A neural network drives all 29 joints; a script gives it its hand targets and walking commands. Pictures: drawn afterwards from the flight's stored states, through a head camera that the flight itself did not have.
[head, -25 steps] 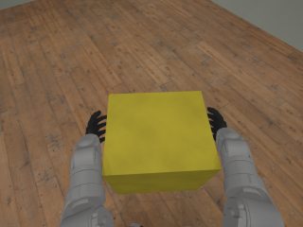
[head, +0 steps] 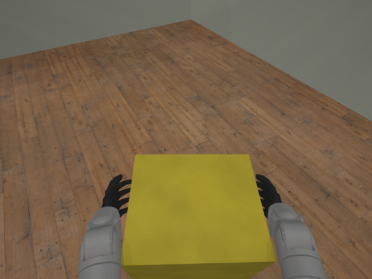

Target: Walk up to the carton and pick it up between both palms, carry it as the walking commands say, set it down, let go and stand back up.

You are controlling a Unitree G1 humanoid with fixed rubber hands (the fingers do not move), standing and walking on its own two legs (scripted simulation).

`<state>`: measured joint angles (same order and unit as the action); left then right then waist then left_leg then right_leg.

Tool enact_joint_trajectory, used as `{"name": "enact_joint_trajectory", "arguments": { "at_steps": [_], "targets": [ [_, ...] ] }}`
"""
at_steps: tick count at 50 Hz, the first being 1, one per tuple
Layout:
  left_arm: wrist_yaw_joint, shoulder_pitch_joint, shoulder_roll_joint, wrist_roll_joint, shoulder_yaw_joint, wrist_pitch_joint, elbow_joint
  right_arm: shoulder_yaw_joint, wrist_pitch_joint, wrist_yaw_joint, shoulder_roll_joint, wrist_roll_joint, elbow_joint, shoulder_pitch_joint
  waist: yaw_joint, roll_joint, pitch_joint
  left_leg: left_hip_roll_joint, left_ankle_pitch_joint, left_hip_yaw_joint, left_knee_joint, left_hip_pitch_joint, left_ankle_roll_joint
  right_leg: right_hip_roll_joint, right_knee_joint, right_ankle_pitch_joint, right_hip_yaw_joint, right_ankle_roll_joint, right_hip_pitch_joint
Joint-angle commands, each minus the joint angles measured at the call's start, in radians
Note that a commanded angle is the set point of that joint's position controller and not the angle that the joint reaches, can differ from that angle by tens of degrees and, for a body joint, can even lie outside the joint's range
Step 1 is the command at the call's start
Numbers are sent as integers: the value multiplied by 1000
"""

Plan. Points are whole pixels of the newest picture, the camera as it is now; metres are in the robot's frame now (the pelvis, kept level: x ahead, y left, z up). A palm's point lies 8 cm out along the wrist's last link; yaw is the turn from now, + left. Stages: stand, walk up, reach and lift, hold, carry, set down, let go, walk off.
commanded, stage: reach and lift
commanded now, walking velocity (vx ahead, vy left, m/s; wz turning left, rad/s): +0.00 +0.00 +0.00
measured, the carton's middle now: (191, 222) +0.28 +0.02 -0.05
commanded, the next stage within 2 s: hold in 1.46 s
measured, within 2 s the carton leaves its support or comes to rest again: neither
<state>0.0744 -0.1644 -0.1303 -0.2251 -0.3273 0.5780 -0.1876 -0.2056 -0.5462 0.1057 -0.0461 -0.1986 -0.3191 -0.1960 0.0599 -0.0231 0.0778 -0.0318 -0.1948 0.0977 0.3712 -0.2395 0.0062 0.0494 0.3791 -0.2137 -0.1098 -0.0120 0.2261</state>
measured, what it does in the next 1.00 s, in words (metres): stands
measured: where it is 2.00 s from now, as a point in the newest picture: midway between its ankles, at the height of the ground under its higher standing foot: outside the picture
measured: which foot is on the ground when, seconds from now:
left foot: down 0.00-1.00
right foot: down 0.00-1.00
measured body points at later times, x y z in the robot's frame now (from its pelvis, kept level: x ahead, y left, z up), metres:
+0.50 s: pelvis -0.03 +0.01 +0.00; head -0.08 +0.01 +0.45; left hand +0.27 +0.19 +0.05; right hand +0.28 -0.17 +0.04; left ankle -0.01 +0.13 -0.75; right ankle -0.02 -0.11 -0.75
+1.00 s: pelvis -0.01 +0.01 +0.00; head -0.04 +0.02 +0.45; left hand +0.28 +0.18 +0.04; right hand +0.28 -0.17 +0.03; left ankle -0.01 +0.12 -0.75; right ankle -0.02 -0.11 -0.75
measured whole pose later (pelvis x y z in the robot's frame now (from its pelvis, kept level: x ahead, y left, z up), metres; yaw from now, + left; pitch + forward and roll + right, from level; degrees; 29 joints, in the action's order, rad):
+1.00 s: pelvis -0.01 +0.01 +0.00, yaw +0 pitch -5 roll +0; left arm 0.05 -0.18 -0.14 -0.24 -0.28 0.73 -0.14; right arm -0.21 -0.73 0.12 -0.03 -0.20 -0.21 -0.18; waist 0.00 -0.01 0.01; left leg -0.04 -0.17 0.09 0.30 -0.04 -0.01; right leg 0.03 0.29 -0.18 -0.12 0.00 0.02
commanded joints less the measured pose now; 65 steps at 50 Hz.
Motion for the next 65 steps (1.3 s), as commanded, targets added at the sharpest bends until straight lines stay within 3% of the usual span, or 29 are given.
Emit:
{"name": "enact_joint_trajectory", "arguments": {
  "at_steps": [1,2,7,12,13,15,18,21,22,24,27,28,30,31,32,34,35,37,39,41,43,45,50,52,55,57,58,61,65],
  "targets": [
    [193,-491,-790,161,650,35,13,513,8,175,-884,158,94,-540,26,72,237,-67,296,-70,-16,177,26,51,-41,267,35,5,-100],
    [183,-451,-808,167,651,44,-7,547,9,177,-896,184,111,-568,42,74,259,-64,341,-63,-9,235,28,46,-36,286,31,6,-100],
    [182,-537,-852,191,615,96,-72,468,-39,191,-808,154,50,-609,-12,61,97,-45,103,-52,-53,180,20,37,-65,50,37,-16,-57],
    [192,-625,-877,241,662,110,-43,492,-53,205,-852,178,59,-666,-41,-5,136,-43,112,-44,-54,254,15,29,-78,42,34,-10,-51],
    [195,-647,-886,246,668,106,-25,506,-47,209,-880,189,74,-685,-24,40,183,-37,99,-42,-49,253,14,23,-67,48,23,-17,-93],
    [190,-672,-843,211,620,117,-77,436,-71,215,-874,161,-16,-688,-30,18,117,-35,-3,-44,-62,187,12,22,-81,-48,27,-14,-69],
    [203,-673,-875,249,647,117,-47,529,-78,220,-928,221,82,-755,-8,-56,204,-45,82,-41,-54,248,3,25,-85,21,16,-2,-121],
    [201,-683,-870,251,655,122,-4,530,-84,221,-930,227,103,-745,-10,-33,245,-42,135,-32,-51,255,2,27,-80,99,15,-1,-156],
    [198,-651,-853,235,613,139,-57,489,-105,218,-921,213,39,-708,-34,-13,179,-44,118,-36,-69,269,5,19,-93,92,16,-5,-130],
    [201,-664,-826,203,594,139,-25,479,-115,213,-941,199,45,-708,-1,-33,183,-50,78,-42,-76,229,-1,22,-98,66,8,0,-162],
    [196,-653,-819,185,578,156,-83,409,-119,217,-883,185,5,-697,-37,76,58,-51,29,-48,-96,212,14,13,-117,32,16,-23,-122],
    [205,-701,-822,197,577,157,-84,422,-123,215,-901,192,7,-733,-17,48,72,-56,-38,-52,-87,207,9,14,-124,-50,7,-16,-112],
    [215,-753,-848,227,625,147,-45,431,-115,220,-910,191,1,-699,-53,66,115,-61,11,-58,-81,244,17,18,-136,-10,11,-17,-119],
    [214,-705,-843,221,582,149,-95,448,-117,219,-906,210,28,-765,-34,19,93,-53,3,-52,-81,230,9,11,-123,-18,15,-8,-117],
    [215,-726,-879,225,601,141,-93,451,-111,219,-911,213,44,-788,-46,47,101,-48,22,-44,-77,246,14,9,-108,15,23,-13,-116],
    [213,-698,-880,239,614,147,-50,448,-115,218,-911,199,66,-721,-66,-25,151,-49,86,-40,-75,266,13,19,-113,81,20,-9,-146],
    [216,-667,-873,230,616,142,-50,453,-109,211,-905,192,88,-707,-54,33,192,-50,127,-36,-73,269,19,17,-98,148,14,-8,-186],
    [214,-608,-887,236,652,135,-17,503,-107,198,-889,195,162,-685,-61,-31,284,-42,223,-19,-63,310,17,33,-87,241,33,2,-223],
    [207,-582,-846,239,670,138,58,500,-125,193,-911,190,151,-566,-66,-17,261,-52,294,-28,-72,337,18,36,-98,321,26,9,-233],
    [199,-546,-816,204,622,156,-24,453,-147,187,-855,173,99,-540,-59,14,141,-46,249,-23,-105,273,13,36,-116,282,31,4,-214],
    [202,-516,-814,222,641,149,-2,497,-130,187,-806,192,212,-582,-57,-14,146,-47,272,-17,-102,285,13,39,-115,280,36,7,-206],
    [194,-503,-816,210,647,152,41,477,-135,190,-824,191,192,-526,-59,62,139,-55,275,-26,-94,299,24,34,-119,272,26,-3,-206],
    [179,-502,-788,238,715,132,140,538,-123,179,-816,220,279,-510,-64,45,197,-49,344,-28,-74,316,26,34,-99,333,26,7,-223],
    [181,-452,-767,235,676,140,91,544,-134,172,-803,210,277,-488,-47,-36,196,-55,337,-26,-74,312,14,37,-103,368,29,20,-234],
    [172,-457,-769,228,701,139,109,556,-134,163,-809,220,295,-472,-58,46,177,-62,330,-32,-82,306,18,38,-103,354,28,12,-239],
    [174,-387,-743,191,655,145,62,538,-144,155,-773,191,319,-499,-36,-45,152,-61,292,-27,-81,299,11,43,-119,315,27,23,-226],
    [177,-402,-742,212,664,140,89,562,-142,152,-788,207,333,-494,-30,-21,164,-62,288,-36,-85,299,12,38,-110,341,27,24,-248],
    [170,-450,-760,244,728,144,165,556,-158,153,-825,200,269,-380,-77,8,155,-55,324,-39,-93,332,16,43,-117,351,25,14,-210],
    [183,-461,-718,239,714,145,150,537,-149,135,-800,189,308,-399,-71,39,108,-65,231,-37,-93,271,5,38,-129,269,23,1,-218]
  ]
}}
